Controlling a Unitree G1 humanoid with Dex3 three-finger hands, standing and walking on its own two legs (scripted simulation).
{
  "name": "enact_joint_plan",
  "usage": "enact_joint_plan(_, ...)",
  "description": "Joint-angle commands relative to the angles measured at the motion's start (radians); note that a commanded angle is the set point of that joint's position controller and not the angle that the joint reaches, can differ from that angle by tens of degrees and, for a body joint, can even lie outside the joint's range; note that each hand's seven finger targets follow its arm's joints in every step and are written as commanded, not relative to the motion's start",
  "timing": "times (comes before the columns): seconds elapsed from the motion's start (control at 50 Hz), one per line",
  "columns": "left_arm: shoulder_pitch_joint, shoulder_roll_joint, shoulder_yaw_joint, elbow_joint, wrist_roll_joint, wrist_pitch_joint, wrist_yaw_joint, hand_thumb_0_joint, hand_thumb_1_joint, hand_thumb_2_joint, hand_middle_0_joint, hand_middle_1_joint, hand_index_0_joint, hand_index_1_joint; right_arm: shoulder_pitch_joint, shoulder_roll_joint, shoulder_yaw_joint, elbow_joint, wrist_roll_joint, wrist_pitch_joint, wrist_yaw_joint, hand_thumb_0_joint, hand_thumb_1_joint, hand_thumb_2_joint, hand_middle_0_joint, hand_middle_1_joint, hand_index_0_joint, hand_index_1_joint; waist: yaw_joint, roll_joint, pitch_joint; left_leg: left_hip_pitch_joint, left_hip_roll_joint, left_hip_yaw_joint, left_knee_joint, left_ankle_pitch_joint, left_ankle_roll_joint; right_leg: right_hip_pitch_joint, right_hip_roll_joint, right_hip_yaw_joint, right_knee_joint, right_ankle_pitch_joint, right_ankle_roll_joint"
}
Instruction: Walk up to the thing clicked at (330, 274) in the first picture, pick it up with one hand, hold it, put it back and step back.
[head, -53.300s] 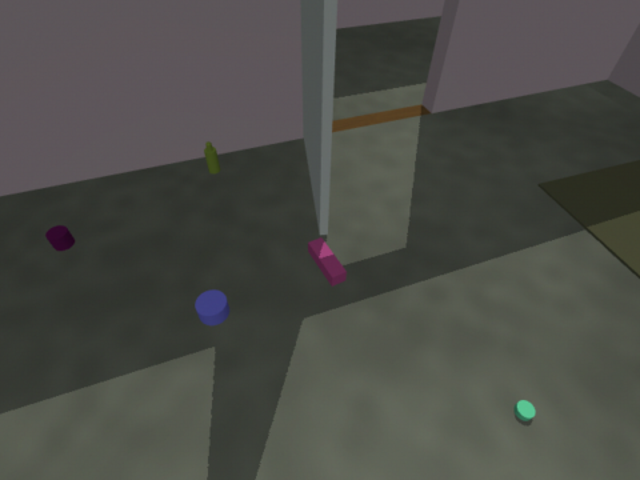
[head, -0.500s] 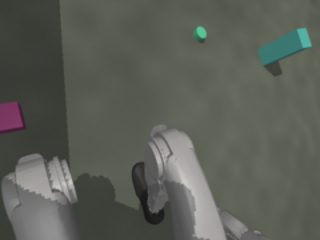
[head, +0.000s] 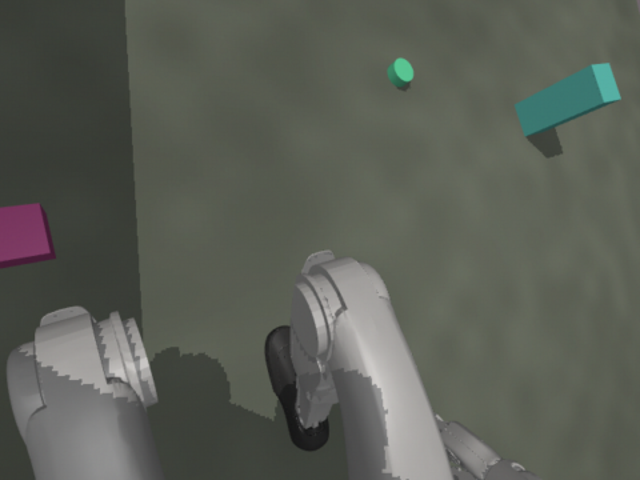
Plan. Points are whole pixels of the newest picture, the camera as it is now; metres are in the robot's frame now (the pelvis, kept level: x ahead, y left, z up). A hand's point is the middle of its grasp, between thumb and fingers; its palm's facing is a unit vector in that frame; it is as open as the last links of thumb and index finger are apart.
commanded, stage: close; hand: left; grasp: from above
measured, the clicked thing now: out of the picture +0.40 +0.31 -0.27
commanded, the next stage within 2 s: go down in 0.30 s
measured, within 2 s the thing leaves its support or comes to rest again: neither
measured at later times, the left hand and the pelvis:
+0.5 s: hand out of the picture +0.39 +0.30 -0.26, palm faces -0.47 -0.15 -0.87, open 12.8 cm; pelvis +0.00 +0.00 +0.00, yaw +0 degrees
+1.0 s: hand out of the picture +0.39 +0.34 -0.12, palm faces -0.36 -0.07 -0.93, open 13.6 cm; pelvis +0.00 -0.01 +0.03, yaw +5 degrees
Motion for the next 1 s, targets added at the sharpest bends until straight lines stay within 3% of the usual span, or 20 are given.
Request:
enact_joint_plan(0.0,-0.229,0.197,0.01,-0.107,-0.004,0.002,0.063,0.0,-0.228,0.744,-0.145,-0.927,-0.193,-0.873,0.136,-0.343,-0.103,0.015,0.014,-0.005,-0.003,0.0,-0.878,-0.89,0.2,0.3,0.2,0.3,-0.056,0.493,-0.612,0.499,0.034,0.097,-0.322,0.198,-0.01,0.292,0.036,-0.143,-0.181,0.215,-0.088)
enact_joint_plan(0.02,-0.227,0.164,-0.011,-0.085,-0.001,0.012,0.061,0.0,-0.226,0.745,-0.154,-0.917,-0.198,-0.865,0.155,-0.34,-0.105,0.016,0.013,-0.004,-0.001,0.0,-0.879,-0.89,0.2,0.3,0.2,0.3,-0.063,0.502,-0.616,0.5,0.034,0.102,-0.316,0.198,-0.009,0.289,0.039,-0.133,-0.183,0.222,-0.089)
enact_joint_plan(0.06,-0.243,0.203,0.014,-0.102,0.0,0.019,0.071,0.0,-0.217,0.735,-0.145,-0.936,-0.196,-0.878,0.14,-0.344,-0.104,0.005,0.016,-0.007,0.001,0.0,-0.876,-0.889,0.2,0.3,0.2,0.3,-0.063,0.474,-0.603,0.466,0.033,0.101,-0.315,0.184,-0.006,0.297,0.034,-0.135,-0.188,0.21,-0.09)
enact_joint_plan(0.08,-0.223,0.163,-0.012,-0.07,0.0,0.032,0.067,0.0,-0.219,0.737,-0.149,-0.926,-0.198,-0.87,0.153,-0.337,-0.105,0.02,0.014,-0.005,0.003,0.0,-0.876,-0.889,0.2,0.3,0.2,0.3,-0.064,0.47,-0.595,0.46,0.029,0.107,-0.312,0.18,-0.004,0.282,0.035,-0.134,-0.193,0.203,-0.088)
enact_joint_plan(0.12,-0.229,0.206,0.031,-0.082,-0.013,0.038,0.066,0.0,-0.234,0.753,-0.14,-0.932,-0.187,-0.879,0.156,-0.337,-0.096,-0.007,0.016,-0.01,0.008,0.0,-0.876,-0.889,0.2,0.3,0.2,0.3,-0.063,0.466,-0.607,0.46,0.03,0.104,-0.3,0.209,-0.001,0.293,0.03,-0.135,-0.185,0.235,-0.085)
enact_joint_plan(0.3,-0.239,0.222,0.047,-0.072,-0.029,0.015,0.019,0.0,-0.23,0.744,-0.146,-0.939,-0.195,-0.885,0.175,-0.334,-0.096,-0.007,0.022,-0.006,0.005,0.0,-0.879,-0.89,0.2,0.3,0.2,0.3,-0.058,0.478,-0.632,0.462,0.029,0.103,-0.311,0.207,-0.001,0.321,0.034,-0.132,-0.187,0.227,-0.089)
enact_joint_plan(0.4,-0.22,0.189,0.019,-0.063,-0.03,-0.005,0.01,0.0,-0.202,0.722,-0.154,-0.95,-0.212,-0.887,0.176,-0.323,-0.086,-0.004,0.018,-0.002,0.001,0.0,-0.879,-0.889,0.2,0.3,0.2,0.3,-0.069,0.453,-0.618,0.448,0.023,0.124,-0.282,0.211,0.005,0.336,0.037,-0.126,-0.199,0.236,-0.085)
enact_joint_plan(0.44,-0.23,0.198,0.021,-0.076,-0.023,-0.015,0.014,0.0,-0.362,0.882,-0.063,-1.105,-0.108,-1.047,0.178,-0.325,-0.083,0.0,0.019,-0.003,0.001,0.0,-0.901,-0.893,0.201,0.3,0.201,0.3,-0.064,0.471,-0.617,0.465,0.026,0.112,-0.291,0.223,-0.001,0.313,0.033,-0.139,-0.183,0.241,-0.086)
enact_joint_plan(0.48,-0.224,0.194,0.026,-0.097,-0.025,-0.017,0.03,0.0,-0.422,0.929,-0.051,-1.107,-0.089,-1.067,0.17,-0.341,-0.102,0.009,0.015,0.002,-0.003,0.0,-0.902,-0.894,0.201,0.3,0.201,0.3,-0.05,0.493,-0.636,0.493,0.028,0.102,-0.32,0.23,-0.008,0.311,0.036,-0.143,-0.183,0.24,-0.088)
enact_joint_plan(0.58,-0.23,0.208,0.061,-0.166,-0.005,0.005,0.058,0.0,-0.437,0.944,-0.048,-1.096,-0.08,-1.062,0.179,-0.329,-0.118,0.006,0.016,0.001,0.012,0.0,-0.901,-0.894,0.201,0.3,0.201,0.3,-0.037,0.551,-0.684,0.527,0.027,0.115,-0.317,0.257,-0.013,0.319,0.032,-0.133,-0.172,0.27,-0.089)
enact_joint_plan(0.64,-0.204,0.258,0.119,-0.193,0.001,0.041,0.045,0.0,-0.443,0.952,-0.048,-1.084,-0.075,-1.054,0.191,-0.323,-0.143,0.015,0.033,-0.003,0.025,0.0,-0.899,-0.893,0.201,0.299,0.201,0.299,-0.011,0.56,-0.705,0.532,0.025,0.128,-0.304,0.26,-0.013,0.296,0.026,-0.122,-0.162,0.272,-0.092)
enact_joint_plan(0.66,-0.231,0.24,0.123,-0.28,-0.008,0.044,0.036,0.0,-0.444,0.95,-0.048,-1.083,-0.075,-1.053,0.195,-0.325,-0.161,0.006,0.041,-0.004,0.028,0.0,-0.9,-0.894,0.201,0.299,0.201,0.299,0.009,0.61,-0.755,0.555,0.021,0.133,-0.321,0.278,-0.017,0.291,0.024,-0.117,-0.161,0.275,-0.096)
enact_joint_plan(0.68,-0.174,0.262,0.171,-0.286,-0.021,0.055,0.027,0.0,-0.45,0.952,-0.047,-1.086,-0.073,-1.057,0.209,-0.317,-0.175,0.015,0.052,-0.003,0.03,0.0,-0.902,-0.896,0.201,0.299,0.2,0.299,0.032,0.625,-0.792,0.581,0.022,0.136,-0.319,0.294,-0.02,0.295,0.021,-0.113,-0.153,0.287,-0.099)
enact_joint_plan(0.7,-0.164,0.237,0.168,-0.34,-0.029,0.062,0.011,0.0,-0.457,0.961,-0.048,-1.077,-0.07,-1.052,0.205,-0.309,-0.189,0.009,0.061,-0.002,0.036,0.0,-0.902,-0.895,0.201,0.299,0.2,0.299,0.052,0.643,-0.819,0.578,0.015,0.14,-0.328,0.296,-0.019,0.278,0.016,-0.113,-0.15,0.28,-0.1)
enact_joint_plan(0.74,-0.103,0.111,0.087,-0.335,-0.059,0.085,-0.039,0.0,-0.45,0.952,-0.048,-1.092,-0.073,-1.065,0.176,-0.285,-0.21,-0.009,0.091,0.012,0.038,0.0,-0.902,-0.897,0.201,0.299,0.2,0.299,0.066,0.59,-0.809,0.525,0.014,0.153,-0.36,0.241,-0.01,0.26,0.025,-0.096,-0.19,0.234,-0.109)
enact_joint_plan(0.76,-0.129,0.096,0.072,-0.373,-0.07,0.089,-0.061,0.0,-0.458,0.962,-0.048,-1.074,-0.067,-1.052,0.191,-0.284,-0.225,-0.001,0.103,0.018,0.036,0.0,-0.899,-0.896,0.201,0.299,0.2,0.299,0.063,0.58,-0.806,0.51,0.01,0.154,-0.372,0.228,-0.005,0.245,0.022,-0.094,-0.202,0.231,-0.107)
enact_joint_plan(0.8,-0.131,0.131,0.094,-0.525,-0.087,0.097,-0.1,0.0,-0.456,0.959,-0.05,-1.1,-0.074,-1.075,0.209,-0.28,-0.259,-0.006,0.138,0.041,0.025,0.0,-0.903,-0.897,0.201,0.299,0.2,0.299,0.118,0.618,-0.919,0.558,0.011,0.162,-0.401,0.251,-0.003,0.266,0.02,-0.064,-0.22,0.236,-0.118)
enact_joint_plan(0.84,-0.113,0.02,0.033,-0.58,-0.116,0.115,-0.149,0.0,-0.431,0.937,-0.053,-1.113,-0.085,-1.079,0.225,-0.254,-0.279,0.002,0.169,0.068,0.022,0.0,-0.901,-0.896,0.201,0.299,0.2,0.299,0.128,0.583,-0.93,0.556,0.004,0.173,-0.434,0.252,0.001,0.251,0.008,-0.056,-0.238,0.242,-0.117)
enact_joint_plan(0.92,-0.147,0.016,0.018,-0.689,-0.121,0.142,-0.254,0.0,-0.445,0.957,-0.058,-1.102,-0.082,-1.078,0.27,-0.24,-0.325,-0.001,0.216,0.127,-0.008,0.0,-0.918,-0.907,0.202,0.302,0.202,0.302,0.144,0.482,-0.969,0.568,-0.005,0.192,-0.466,0.262,0.015,0.311,0.002,-0.016,-0.302,0.258,-0.114)
enact_joint_plan(0.98,-0.146,-0.042,-0.019,-0.715,-0.143,0.151,-0.343,0.0,-0.462,0.972,-0.061,-1.096,-0.077,-1.08,0.268,-0.215,-0.343,-0.022,0.24,0.163,-0.034,0.0,-0.926,-0.912,0.202,0.303,0.202,0.303,0.149,0.422,-0.94,0.586,-0.01,0.178,-0.527,0.218,0.017,0.297,-0.008,-0.006,-0.335,0.214,-0.117)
